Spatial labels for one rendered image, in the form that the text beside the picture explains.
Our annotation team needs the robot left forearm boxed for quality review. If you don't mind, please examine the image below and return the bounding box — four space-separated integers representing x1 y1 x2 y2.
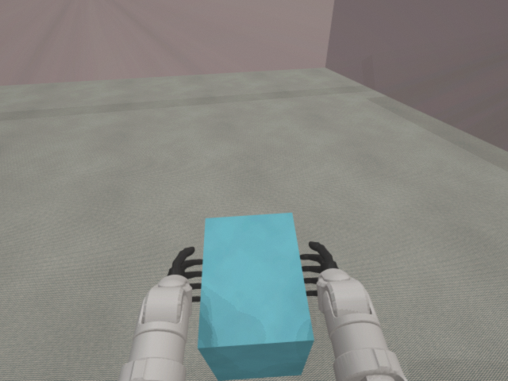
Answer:
118 275 192 381

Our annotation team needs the robot right hand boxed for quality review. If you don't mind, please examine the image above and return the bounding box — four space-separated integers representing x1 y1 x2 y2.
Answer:
300 241 339 296

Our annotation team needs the robot left hand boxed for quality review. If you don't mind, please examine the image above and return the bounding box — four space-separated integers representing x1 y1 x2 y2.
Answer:
167 247 203 302

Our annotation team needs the robot right forearm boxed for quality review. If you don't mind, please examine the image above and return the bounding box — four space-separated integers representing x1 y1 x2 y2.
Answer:
317 268 408 381

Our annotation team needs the carton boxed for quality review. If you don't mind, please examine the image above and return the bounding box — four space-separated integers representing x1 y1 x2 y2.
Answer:
198 213 314 381

